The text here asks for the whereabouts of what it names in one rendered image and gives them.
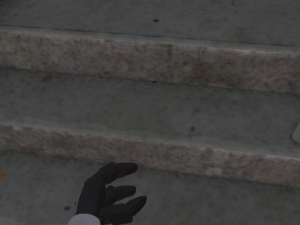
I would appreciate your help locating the left robot hand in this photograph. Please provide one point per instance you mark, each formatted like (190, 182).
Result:
(98, 200)

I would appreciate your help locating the left robot forearm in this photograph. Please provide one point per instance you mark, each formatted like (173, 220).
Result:
(84, 219)

